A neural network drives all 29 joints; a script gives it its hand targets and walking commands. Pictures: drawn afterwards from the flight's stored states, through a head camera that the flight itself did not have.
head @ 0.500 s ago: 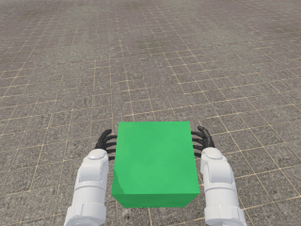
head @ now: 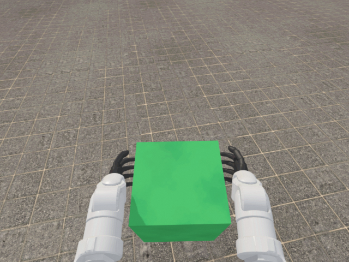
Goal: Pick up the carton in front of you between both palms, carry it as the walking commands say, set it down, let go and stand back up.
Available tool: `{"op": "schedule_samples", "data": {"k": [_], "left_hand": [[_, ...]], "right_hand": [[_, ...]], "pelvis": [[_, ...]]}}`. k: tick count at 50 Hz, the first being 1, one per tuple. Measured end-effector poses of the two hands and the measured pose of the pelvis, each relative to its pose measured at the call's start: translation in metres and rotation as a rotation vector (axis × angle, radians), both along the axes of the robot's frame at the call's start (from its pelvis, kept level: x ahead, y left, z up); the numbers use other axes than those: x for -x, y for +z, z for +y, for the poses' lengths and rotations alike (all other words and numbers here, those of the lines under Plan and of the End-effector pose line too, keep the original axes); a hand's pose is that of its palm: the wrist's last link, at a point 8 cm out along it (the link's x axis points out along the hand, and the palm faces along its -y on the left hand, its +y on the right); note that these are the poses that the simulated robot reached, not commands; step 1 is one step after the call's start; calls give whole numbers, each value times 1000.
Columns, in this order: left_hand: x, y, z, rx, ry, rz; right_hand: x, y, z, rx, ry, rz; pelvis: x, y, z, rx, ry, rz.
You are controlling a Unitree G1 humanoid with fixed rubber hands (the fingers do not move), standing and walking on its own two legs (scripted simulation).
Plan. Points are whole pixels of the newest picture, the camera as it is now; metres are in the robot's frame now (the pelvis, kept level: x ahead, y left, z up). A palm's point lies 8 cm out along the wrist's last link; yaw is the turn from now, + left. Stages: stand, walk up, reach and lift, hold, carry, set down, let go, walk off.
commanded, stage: set down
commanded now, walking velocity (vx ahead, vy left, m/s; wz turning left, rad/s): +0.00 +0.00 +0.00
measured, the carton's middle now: (178, 195) +0.31 -0.01 -0.07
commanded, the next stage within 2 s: none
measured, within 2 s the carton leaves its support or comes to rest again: neither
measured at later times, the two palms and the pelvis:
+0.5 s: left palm (125, 195) +0.32 +0.15 -0.10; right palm (221, 188) +0.34 -0.14 -0.10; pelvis -0.03 +0.00 -0.04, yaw +1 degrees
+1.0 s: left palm (130, 208) +0.36 +0.17 -0.26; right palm (209, 204) +0.37 -0.12 -0.26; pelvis -0.08 -0.02 -0.20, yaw +6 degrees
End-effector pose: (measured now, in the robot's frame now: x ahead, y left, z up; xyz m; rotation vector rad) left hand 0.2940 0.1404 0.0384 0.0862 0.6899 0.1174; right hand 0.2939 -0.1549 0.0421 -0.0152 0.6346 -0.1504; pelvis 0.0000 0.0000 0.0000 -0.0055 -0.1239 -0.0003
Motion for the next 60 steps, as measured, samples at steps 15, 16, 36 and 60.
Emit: {"op": "schedule_samples", "data": {"k": [15, 16, 36, 60], "left_hand": [[-18, -42, 11, -7, 63, 46], [-21, -49, 12, -11, 66, 42], [-48, -229, 8, 27, 101, -35], [-83, -364, 29, 7, 80, 17]], "right_hand": [[-29, -41, 16, -42, -22, 46], [-33, -49, 17, -40, -21, 42], [-57, -230, 15, -47, -68, -39], [-97, -370, 34, -22, -24, 13]], "pelvis": [[12, -11, 5, -4, 11, 72], [14, -13, 5, -5, 17, 94], [53, -109, -17, -16, 52, 704], [89, -253, -19, -1, 74, 890]]}}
